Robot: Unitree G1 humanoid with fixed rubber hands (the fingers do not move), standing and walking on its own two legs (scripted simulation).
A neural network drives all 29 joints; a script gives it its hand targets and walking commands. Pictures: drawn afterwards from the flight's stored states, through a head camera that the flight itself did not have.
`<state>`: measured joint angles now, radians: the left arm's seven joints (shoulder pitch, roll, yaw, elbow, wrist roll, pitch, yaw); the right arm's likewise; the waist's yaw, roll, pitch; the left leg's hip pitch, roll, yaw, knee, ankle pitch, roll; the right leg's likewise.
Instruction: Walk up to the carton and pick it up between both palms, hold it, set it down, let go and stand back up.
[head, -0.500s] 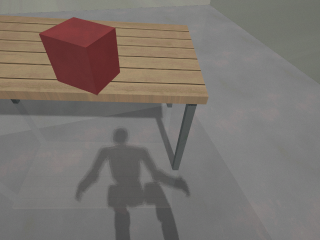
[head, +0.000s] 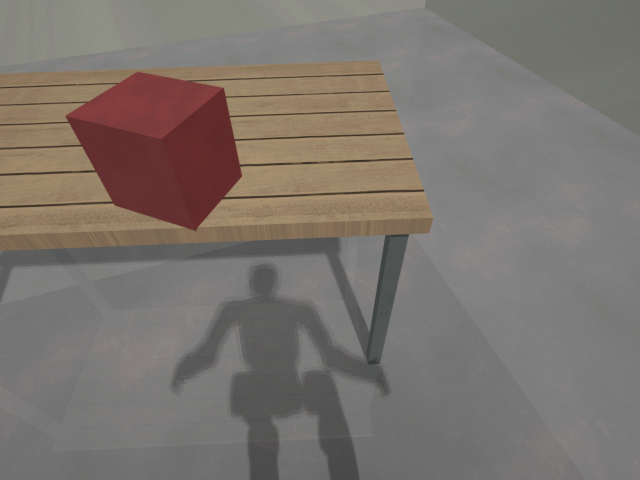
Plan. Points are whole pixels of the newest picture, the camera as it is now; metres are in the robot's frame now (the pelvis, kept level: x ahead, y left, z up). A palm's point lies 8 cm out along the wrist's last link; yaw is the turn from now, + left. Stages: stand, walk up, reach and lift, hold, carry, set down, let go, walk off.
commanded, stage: walk up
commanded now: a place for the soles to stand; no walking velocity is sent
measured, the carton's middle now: (165, 150) +0.69 +0.29 +0.05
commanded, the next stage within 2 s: none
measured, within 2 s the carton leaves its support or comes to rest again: neither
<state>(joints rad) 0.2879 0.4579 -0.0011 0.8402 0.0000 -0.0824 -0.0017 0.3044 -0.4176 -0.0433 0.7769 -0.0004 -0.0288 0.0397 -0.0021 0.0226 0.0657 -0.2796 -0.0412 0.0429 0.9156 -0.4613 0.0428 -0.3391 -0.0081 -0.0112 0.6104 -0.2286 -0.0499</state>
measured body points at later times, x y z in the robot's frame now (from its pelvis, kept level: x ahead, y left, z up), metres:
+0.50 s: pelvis +0.09 +0.08 +0.01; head +0.11 +0.10 +0.45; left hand +0.16 +0.40 -0.11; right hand +0.09 -0.26 -0.09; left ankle +0.09 +0.18 -0.73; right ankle +0.11 -0.08 -0.67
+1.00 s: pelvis +0.15 +0.02 +0.00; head +0.16 +0.00 +0.45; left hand +0.26 +0.35 -0.08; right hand +0.22 -0.30 -0.12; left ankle +0.12 +0.18 -0.69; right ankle +0.20 -0.07 -0.73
